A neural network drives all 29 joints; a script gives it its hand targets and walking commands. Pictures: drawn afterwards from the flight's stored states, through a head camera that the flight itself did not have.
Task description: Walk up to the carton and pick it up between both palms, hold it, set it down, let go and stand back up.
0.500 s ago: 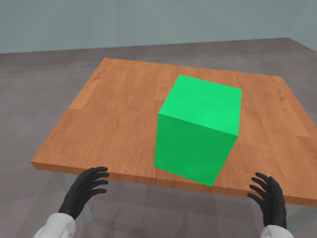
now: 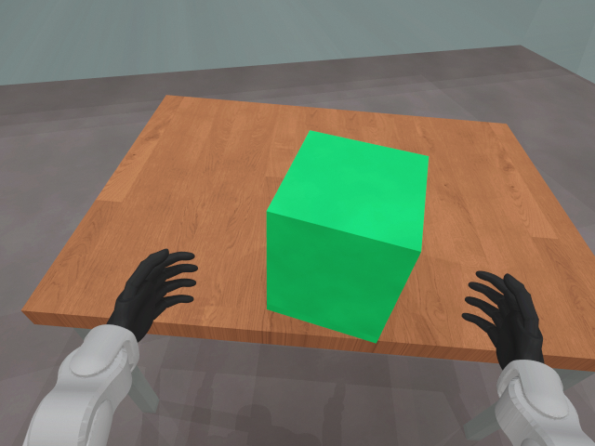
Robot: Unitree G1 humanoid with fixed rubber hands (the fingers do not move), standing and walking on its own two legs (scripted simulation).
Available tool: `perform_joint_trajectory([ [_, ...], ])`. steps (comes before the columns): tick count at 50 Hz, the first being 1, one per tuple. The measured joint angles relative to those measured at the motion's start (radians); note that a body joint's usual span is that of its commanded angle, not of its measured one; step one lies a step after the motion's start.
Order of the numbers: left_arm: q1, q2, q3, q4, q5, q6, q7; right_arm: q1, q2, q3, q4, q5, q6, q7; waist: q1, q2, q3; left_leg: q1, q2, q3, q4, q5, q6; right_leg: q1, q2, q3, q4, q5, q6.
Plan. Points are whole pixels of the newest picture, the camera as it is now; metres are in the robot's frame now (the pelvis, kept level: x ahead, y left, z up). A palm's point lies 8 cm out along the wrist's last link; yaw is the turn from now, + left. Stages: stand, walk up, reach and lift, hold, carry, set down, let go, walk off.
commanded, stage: reach and lift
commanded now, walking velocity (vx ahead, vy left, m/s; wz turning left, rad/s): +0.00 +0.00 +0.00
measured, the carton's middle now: (343, 237) +0.44 -0.08 +0.02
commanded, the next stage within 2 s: none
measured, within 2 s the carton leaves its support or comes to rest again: neither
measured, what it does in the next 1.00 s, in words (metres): stands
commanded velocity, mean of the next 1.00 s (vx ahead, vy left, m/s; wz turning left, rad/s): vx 0.00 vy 0.00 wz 0.00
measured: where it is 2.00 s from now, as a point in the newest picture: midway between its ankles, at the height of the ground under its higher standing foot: outside the picture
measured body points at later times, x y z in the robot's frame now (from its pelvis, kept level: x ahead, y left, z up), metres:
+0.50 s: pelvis -0.03 -0.03 +0.00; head -0.02 -0.01 +0.45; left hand +0.34 +0.18 +0.12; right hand +0.26 -0.25 +0.12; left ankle -0.07 +0.06 -0.74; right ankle +0.02 -0.15 -0.74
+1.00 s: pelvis -0.03 -0.02 +0.00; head -0.03 +0.01 +0.45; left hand +0.41 +0.15 +0.17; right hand +0.33 -0.25 +0.15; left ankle -0.07 +0.06 -0.74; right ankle +0.02 -0.15 -0.74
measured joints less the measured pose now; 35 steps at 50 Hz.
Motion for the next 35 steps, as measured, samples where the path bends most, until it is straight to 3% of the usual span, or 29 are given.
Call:
perform_joint_trajectory([
  [16, -0.276, 0.048, 0.063, 0.254, -0.013, 0.029, -0.063, -0.225, 0.033, 0.032, 0.100, -0.009, 0.053, -0.066, -0.043, 0.007, -0.015, -0.055, 0.006, -0.028, -0.015, 0.038, -0.021, -0.067, 0.003, -0.031, 0.032, 0.003, -0.027],
  [25, -0.417, 0.068, 0.074, 0.421, -0.010, 0.014, -0.082, -0.329, 0.062, 0.043, 0.154, -0.025, 0.091, -0.085, -0.066, -0.018, -0.041, -0.097, -0.001, -0.028, -0.007, 0.059, -0.026, -0.118, -0.004, -0.031, 0.060, 0.014, -0.032],
  [35, -0.643, 0.116, -0.021, 0.689, -0.039, -0.040, -0.054, -0.593, 0.096, -0.042, 0.394, -0.066, 0.111, -0.058, -0.098, -0.039, -0.074, -0.188, -0.014, -0.036, 0.052, 0.061, -0.018, -0.197, -0.019, -0.040, 0.104, 0.019, -0.027],
])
